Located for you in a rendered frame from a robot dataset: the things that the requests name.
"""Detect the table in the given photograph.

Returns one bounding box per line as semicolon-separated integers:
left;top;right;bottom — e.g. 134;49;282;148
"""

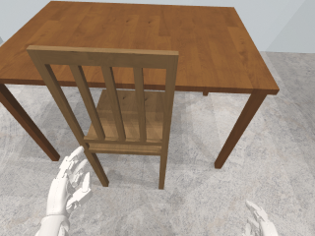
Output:
0;0;280;169

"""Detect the left robot forearm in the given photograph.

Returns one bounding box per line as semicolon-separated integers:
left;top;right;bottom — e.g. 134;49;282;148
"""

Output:
34;214;71;236

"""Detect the robot right hand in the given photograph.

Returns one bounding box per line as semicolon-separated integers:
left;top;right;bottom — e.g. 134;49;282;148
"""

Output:
242;201;280;236

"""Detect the robot left hand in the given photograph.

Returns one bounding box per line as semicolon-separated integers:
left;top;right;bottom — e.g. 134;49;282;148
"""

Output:
46;146;94;219

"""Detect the chair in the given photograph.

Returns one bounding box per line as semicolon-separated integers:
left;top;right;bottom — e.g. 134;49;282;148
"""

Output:
26;45;179;190

